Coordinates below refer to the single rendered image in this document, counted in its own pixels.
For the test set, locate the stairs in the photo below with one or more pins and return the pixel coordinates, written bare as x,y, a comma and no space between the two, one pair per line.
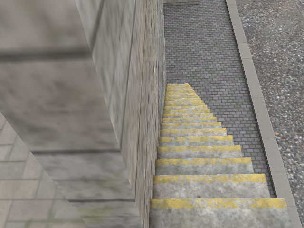
201,178

